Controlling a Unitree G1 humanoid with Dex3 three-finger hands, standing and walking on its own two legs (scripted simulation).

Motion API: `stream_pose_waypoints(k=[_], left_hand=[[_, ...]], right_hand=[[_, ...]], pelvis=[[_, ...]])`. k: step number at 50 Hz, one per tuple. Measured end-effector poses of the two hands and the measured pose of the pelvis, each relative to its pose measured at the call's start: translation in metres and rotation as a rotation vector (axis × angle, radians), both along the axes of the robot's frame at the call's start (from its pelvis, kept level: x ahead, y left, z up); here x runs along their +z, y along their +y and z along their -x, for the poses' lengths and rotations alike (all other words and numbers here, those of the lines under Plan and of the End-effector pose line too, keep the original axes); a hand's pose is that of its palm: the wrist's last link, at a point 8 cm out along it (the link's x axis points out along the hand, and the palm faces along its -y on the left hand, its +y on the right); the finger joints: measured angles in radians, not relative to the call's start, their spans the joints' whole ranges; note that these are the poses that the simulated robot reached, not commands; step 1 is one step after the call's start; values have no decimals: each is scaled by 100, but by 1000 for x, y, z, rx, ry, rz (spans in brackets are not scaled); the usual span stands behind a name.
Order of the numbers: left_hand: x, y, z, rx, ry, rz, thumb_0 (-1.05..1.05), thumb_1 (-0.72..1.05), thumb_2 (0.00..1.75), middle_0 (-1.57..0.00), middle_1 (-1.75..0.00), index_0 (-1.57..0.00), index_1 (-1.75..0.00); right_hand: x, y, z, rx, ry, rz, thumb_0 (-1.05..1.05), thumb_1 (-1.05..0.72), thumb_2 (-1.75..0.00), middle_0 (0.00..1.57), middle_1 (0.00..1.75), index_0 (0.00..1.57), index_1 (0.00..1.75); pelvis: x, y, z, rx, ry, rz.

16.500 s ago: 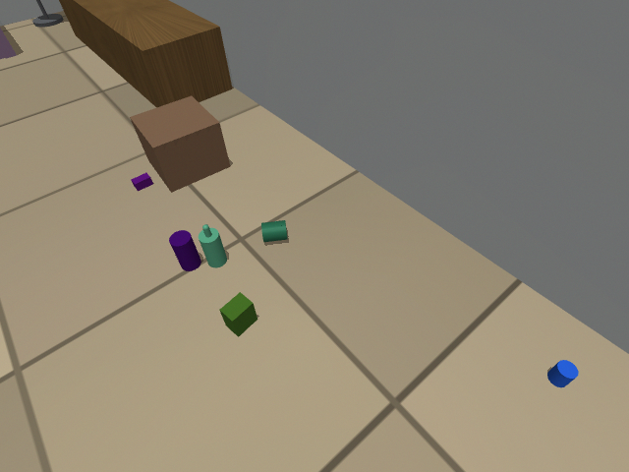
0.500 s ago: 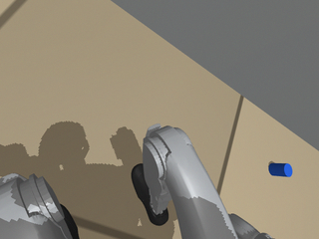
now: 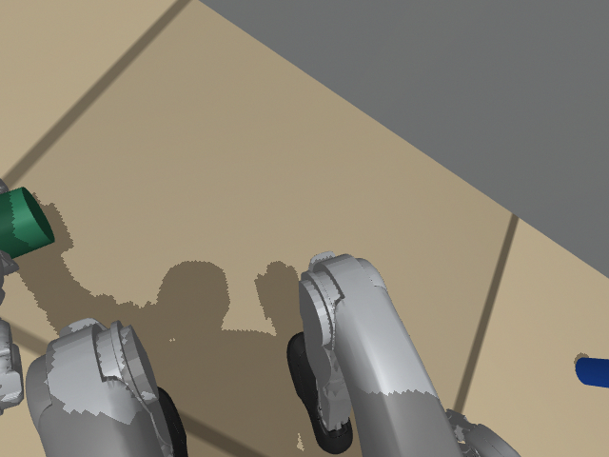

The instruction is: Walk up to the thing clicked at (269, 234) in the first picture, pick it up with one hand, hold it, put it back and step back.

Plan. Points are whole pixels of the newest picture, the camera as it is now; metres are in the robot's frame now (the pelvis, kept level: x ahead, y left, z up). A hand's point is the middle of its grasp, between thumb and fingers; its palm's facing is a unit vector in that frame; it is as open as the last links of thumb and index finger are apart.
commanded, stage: settle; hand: left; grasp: from above
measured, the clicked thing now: out of the picture +0.46 +0.32 -0.21
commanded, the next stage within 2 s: lift in 0.44 s
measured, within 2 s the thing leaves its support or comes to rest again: neither
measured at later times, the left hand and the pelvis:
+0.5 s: hand out of the picture +0.44 +0.32 -0.11, palm faces -0.40 -0.13 -0.91, open 10.7 cm; pelvis -0.01 -0.01 +0.03, yaw +4 degrees
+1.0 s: hand out of the picture +0.40 +0.33 -0.02, palm faces -0.42 -0.13 -0.90, open 10.7 cm; pelvis -0.01 +0.00 +0.09, yaw +6 degrees
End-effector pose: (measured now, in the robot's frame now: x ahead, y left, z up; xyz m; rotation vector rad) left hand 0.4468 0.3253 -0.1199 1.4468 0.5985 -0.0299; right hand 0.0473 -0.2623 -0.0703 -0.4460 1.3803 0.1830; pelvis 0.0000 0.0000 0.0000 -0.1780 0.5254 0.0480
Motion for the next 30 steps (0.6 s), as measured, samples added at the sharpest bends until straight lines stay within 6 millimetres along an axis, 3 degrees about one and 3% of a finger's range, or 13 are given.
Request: stream_pose_waypoints(k=[16, 30], left_hand=[[49, -6, 4, -40, 29, 2, 0, -8, 40, -73, -39, -76, -38], [80, -1, 7, -43, 27, -4, 0, -8, 39, -75, -36, -77, -35]], right_hand=[[-6, -5, -23, -42, -37, 0, 0, -91, -90, 20, 30, 20, 30], [10, -6, -15, -111, -23, 47, 0, -91, -90, 20, 30, 20, 30]], pelvis=[[18, -6, 5, 30, 25, -41], [36, -5, 7, 46, 49, -45]])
